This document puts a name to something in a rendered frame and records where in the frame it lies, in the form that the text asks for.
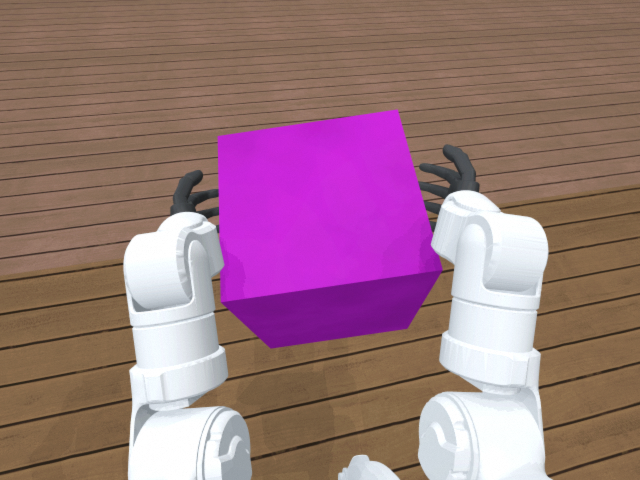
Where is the right robot hand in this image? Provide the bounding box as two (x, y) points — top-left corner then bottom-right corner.
(418, 144), (480, 232)

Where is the left robot forearm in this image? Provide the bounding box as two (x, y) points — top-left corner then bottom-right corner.
(123, 212), (228, 480)

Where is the left robot hand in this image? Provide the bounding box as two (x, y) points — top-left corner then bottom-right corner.
(170, 170), (219, 233)

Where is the carton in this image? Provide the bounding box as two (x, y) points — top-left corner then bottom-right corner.
(218, 109), (443, 348)

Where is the right robot shin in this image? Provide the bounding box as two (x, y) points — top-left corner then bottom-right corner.
(349, 455), (370, 465)

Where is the robot left upper arm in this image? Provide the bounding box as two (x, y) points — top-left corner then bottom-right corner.
(129, 406), (252, 480)

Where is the robot right upper arm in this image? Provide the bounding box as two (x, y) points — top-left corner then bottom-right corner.
(418, 392), (553, 480)

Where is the right robot forearm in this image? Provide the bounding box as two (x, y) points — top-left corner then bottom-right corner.
(431, 190), (549, 453)

